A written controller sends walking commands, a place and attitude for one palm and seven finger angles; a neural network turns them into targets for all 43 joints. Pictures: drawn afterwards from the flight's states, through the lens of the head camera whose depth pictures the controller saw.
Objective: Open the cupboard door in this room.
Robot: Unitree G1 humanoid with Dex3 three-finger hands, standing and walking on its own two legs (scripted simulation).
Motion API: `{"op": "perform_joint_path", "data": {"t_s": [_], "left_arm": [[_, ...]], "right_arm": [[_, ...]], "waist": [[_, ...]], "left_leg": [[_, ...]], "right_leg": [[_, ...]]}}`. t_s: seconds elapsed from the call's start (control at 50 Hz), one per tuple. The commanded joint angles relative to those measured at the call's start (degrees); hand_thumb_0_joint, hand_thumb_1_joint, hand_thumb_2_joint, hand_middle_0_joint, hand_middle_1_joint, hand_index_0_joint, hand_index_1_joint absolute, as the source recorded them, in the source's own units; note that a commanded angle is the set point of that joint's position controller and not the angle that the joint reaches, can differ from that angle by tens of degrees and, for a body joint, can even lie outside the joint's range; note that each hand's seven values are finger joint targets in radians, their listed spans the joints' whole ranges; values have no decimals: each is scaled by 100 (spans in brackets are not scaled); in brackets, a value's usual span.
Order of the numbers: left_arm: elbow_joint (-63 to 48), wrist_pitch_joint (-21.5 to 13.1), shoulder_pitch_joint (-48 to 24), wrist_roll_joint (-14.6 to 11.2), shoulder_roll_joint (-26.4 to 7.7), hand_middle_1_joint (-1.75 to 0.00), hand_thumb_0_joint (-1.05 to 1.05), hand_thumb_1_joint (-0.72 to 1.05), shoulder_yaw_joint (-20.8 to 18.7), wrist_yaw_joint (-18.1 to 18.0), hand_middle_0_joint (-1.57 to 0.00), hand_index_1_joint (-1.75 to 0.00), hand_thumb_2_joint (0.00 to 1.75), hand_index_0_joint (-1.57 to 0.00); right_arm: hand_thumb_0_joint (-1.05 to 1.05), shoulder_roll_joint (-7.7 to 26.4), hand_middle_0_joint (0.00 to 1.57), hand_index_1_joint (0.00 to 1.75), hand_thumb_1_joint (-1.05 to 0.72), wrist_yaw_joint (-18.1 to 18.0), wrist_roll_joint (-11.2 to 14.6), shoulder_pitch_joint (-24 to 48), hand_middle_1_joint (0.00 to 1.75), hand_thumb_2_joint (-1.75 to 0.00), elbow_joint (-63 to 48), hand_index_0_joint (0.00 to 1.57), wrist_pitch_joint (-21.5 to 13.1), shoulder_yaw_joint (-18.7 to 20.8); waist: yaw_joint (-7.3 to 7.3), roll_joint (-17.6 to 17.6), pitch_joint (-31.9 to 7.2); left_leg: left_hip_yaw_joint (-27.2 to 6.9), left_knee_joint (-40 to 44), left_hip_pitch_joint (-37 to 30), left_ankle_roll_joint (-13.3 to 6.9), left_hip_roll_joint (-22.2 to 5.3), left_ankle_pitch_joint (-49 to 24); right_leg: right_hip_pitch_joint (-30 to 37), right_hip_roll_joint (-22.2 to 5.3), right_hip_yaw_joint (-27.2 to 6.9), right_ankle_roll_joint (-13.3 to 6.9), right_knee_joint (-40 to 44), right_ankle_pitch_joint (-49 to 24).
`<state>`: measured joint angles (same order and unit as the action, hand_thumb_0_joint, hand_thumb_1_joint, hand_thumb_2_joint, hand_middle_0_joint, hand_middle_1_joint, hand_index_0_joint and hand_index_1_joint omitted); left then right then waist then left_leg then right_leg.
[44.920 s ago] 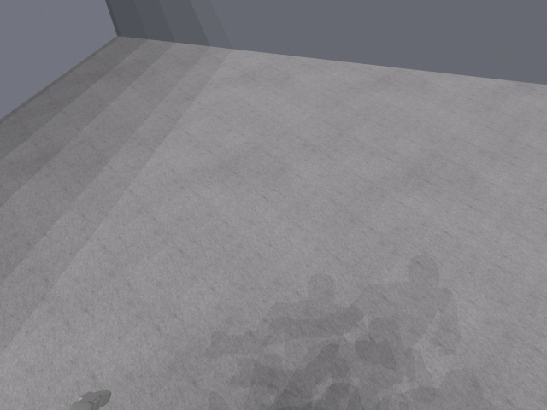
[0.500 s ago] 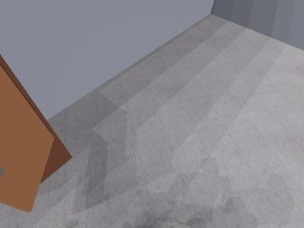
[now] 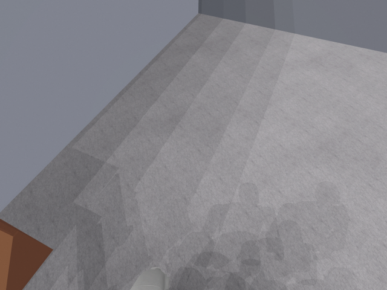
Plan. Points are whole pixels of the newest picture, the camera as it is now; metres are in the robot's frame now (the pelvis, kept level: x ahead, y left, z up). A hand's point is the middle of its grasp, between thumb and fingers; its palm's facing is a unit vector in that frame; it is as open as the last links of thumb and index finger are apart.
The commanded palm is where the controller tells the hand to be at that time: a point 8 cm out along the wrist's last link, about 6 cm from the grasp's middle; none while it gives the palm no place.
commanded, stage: walk to a spot facing it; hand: left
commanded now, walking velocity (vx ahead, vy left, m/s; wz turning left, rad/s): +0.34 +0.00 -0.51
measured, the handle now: out of the picture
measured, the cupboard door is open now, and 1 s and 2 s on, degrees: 43 43 43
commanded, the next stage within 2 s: turn to face it in 1.12 s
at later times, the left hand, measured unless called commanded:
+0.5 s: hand (154, 194) +0.37 +0.14 -0.15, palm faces -0.31 -0.93 -0.21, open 7.4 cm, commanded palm none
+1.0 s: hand (184, 179) +0.45 +0.07 -0.19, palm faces -0.27 -0.95 -0.18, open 7.3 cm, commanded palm none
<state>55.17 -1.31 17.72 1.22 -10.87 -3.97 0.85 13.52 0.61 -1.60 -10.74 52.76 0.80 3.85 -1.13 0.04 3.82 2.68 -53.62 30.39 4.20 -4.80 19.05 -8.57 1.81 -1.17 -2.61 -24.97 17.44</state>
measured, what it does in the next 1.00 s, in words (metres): walks ahead, turning right: left foot, then right foot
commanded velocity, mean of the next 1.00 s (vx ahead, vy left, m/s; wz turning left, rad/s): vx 0.36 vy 0.00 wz -0.25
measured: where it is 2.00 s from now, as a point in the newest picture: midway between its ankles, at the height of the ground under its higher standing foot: (243, 201)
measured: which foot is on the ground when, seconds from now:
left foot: up 0.00-0.12, down 0.14-0.58, up 0.60-1.00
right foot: down 0.00-0.14, up 0.16-0.58, down 0.60-1.00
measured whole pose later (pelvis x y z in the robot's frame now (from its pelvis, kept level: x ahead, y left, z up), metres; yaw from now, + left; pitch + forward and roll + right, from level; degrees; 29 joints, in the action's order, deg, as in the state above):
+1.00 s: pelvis +0.41 -0.11 -0.01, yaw -20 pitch +0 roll -1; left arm 62.8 -4.3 20.1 0.8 -10.7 -3.0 -0.2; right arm 9.6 1.7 -1.5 -6.9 56.4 -2.0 2.6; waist -1.3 -0.7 2.7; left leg 5.8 -38.4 29.2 0.8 -5.1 11.2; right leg 2.0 2.8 5.3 -2.6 -19.8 21.6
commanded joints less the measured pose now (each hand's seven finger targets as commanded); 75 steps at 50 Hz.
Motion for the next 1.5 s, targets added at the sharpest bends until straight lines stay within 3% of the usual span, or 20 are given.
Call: {"op": "perform_joint_path", "data": {"t_s": [0.0,0.1,0.12,0.14,0.28,0.46,0.52,0.54,0.56,0.58,0.7,0.92,0.98,1.0,1.02,1.04,1.2,1.36,1.42,1.48], "left_arm": [[-294,-159,103,19,-1206,-30,0,90,-284,-19,-20,-30,90,-20],[-371,-127,-285,-41,-937,-30,0,90,-255,11,-20,-30,90,-20],[-465,-115,-89,-101,-550,-30,0,90,-186,69,-20,-30,90,-20],[-644,-162,-331,-63,-574,-30,0,90,-155,95,-20,-30,90,-20],[-416,81,-431,80,-280,-30,0,90,-116,268,-20,-30,90,-20],[-774,69,-1657,65,-227,-30,0,90,-10,253,-20,-30,90,-20],[-501,-26,-899,58,-435,-30,0,90,-51,203,-20,-30,90,-20],[-163,-103,72,76,-717,-30,0,90,-136,152,-20,-30,90,-20],[110,-165,1040,100,-1410,-30,0,90,-329,40,-20,-30,90,-20],[197,-148,1250,-53,-1768,-30,0,90,-375,-23,-20,-30,90,-20],[-34,-269,-341,-37,-647,-30,0,90,-50,-108,-20,-30,90,-20],[433,-406,247,-20,-754,-30,0,90,-8,-118,-20,-30,90,-20],[501,-391,192,-45,-811,-30,0,90,-27,-142,-20,-30,90,-20],[421,-368,229,-73,-701,-30,0,90,-23,-123,-20,-30,90,-20],[352,-357,707,-131,-361,-30,0,90,25,-66,-20,-30,90,-20],[170,-417,286,-79,-473,-30,0,90,39,-76,-20,-30,90,-20],[325,56,237,46,45,-30,0,90,51,42,-20,-30,90,-20],[238,-62,64,23,-297,-30,0,90,63,-68,-20,-30,90,-20],[300,-120,733,26,-1342,-30,0,90,-139,-181,-20,-30,90,-20],[68,-79,91,14,-926,-30,0,90,-108,-305,-20,-30,90,-20]], "right_arm": [[0,267,20,30,-90,18,52,587,30,-90,-756,20,-309,58],[0,798,20,30,-90,-159,26,-999,30,-90,-242,20,-487,143],[0,1539,20,30,-90,-222,-114,-1879,30,-90,-82,20,-535,314],[0,1595,20,30,-90,-266,-107,-2258,30,-90,-32,20,-474,251],[0,507,20,30,-90,-239,1,-967,30,-90,-123,20,-606,-43],[0,519,20,30,-90,-135,-67,-1574,30,-90,340,20,-495,-28],[0,666,20,30,-90,-136,-44,-1505,30,-90,441,20,-450,-30],[0,614,20,30,-90,-106,15,-1408,30,-90,423,20,-455,-46],[0,263,20,30,-90,-33,120,-1387,30,-90,268,20,-474,-105],[0,144,20,30,-90,-68,140,-1030,30,-90,37,20,-483,-107],[0,-152,20,30,-90,-69,2,-1139,30,-90,557,20,-238,-61],[0,-40,20,30,-90,125,54,469,30,-90,-16,20,-371,-33],[0,196,20,30,-90,31,3,-517,30,-90,308,20,-449,19],[0,600,20,30,-90,-36,-58,-1451,30,-90,551,20,-477,101],[0,1251,20,30,-90,-105,-145,-2145,30,-90,686,20,-502,241],[0,1230,20,30,-90,-141,-53,-2249,30,-90,706,20,-421,199],[0,293,20,30,-90,-179,28,-640,30,-90,425,20,-538,-61],[0,320,20,30,-90,-157,77,-808,30,-90,655,20,-316,-37],[0,-142,20,30,-90,-73,99,-984,30,-90,458,20,-173,-61],[0,5,20,30,-90,-89,125,-579,30,-90,397,20,-99,-4]], "waist": [[-89,-786,-34],[713,125,-557],[998,1823,-1193],[1028,1574,-1177],[120,754,-322],[354,654,142],[-89,424,-418],[-529,29,-912],[-916,-1397,-1572],[-875,-1734,-1579],[252,-675,-269],[75,-527,286],[632,-190,-164],[950,347,-793],[964,1733,-1673],[971,1294,-1646],[-52,683,-53],[-140,399,-194],[-359,-1545,-755],[-217,-1461,-885]], "left_leg": [[26,924,223,-49,142,-180],[-247,2735,-3293,-307,39,-320],[-2556,3313,-4330,-945,-1775,633],[-3686,4011,-4102,-1426,-2577,1119],[-323,4226,-2292,-978,-1428,-837],[626,4137,-2334,-998,-1513,-1392],[932,2816,-2426,-787,-1354,-2992],[1180,1552,-1734,-580,-1030,-3105],[1482,-334,-89,-321,-354,-1029],[781,-1817,1018,-221,129,1713],[103,-841,99,-106,-454,-94],[237,1424,69,-369,-122,-818],[495,2294,-1721,-540,298,-971],[-239,2506,-3203,-832,-227,-1157],[-2459,2915,-4608,-1545,-1854,-1319],[-3159,3487,-4242,-1887,-2336,-1442],[36,4378,-1234,-1128,-1213,-1095],[-190,3120,-964,-926,-601,-1215],[467,349,92,-292,498,1814],[-174,-1269,422,-216,10,1308]], "right_leg": [[314,-1389,-1555,-944,973,-784],[-1458,-618,-1039,-405,-831,-1033],[-2636,224,-104,-27,-2855,842],[-3111,184,-188,-1,-4214,1628],[-2995,-777,69,253,-4285,-429],[-2076,-609,696,107,-1585,-628],[-531,-226,1011,-132,-861,-403],[1039,-252,820,-300,-576,-460],[2621,-1714,-1187,-809,-91,-111],[2860,-2742,-2926,-1294,629,-1208],[-125,-1578,-386,-799,1104,-2037],[564,-1707,-329,-758,1241,-2176],[296,-1394,114,-493,-265,-3628],[-555,-1013,361,-222,-1643,-2942],[-1981,-146,781,43,-3802,-133],[-2389,-20,217,-50,-4875,1460],[-1964,-871,219,256,-3485,-381],[-97,-489,783,430,-571,-1081],[968,-2921,-1309,-544,627,-2029],[876,-2680,-591,-764,426,-3117]]}}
